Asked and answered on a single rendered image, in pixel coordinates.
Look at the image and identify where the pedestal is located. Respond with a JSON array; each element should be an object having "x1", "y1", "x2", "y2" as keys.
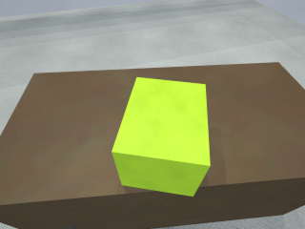
[{"x1": 0, "y1": 62, "x2": 305, "y2": 229}]

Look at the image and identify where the carton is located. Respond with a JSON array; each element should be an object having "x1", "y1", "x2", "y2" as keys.
[{"x1": 112, "y1": 77, "x2": 211, "y2": 197}]

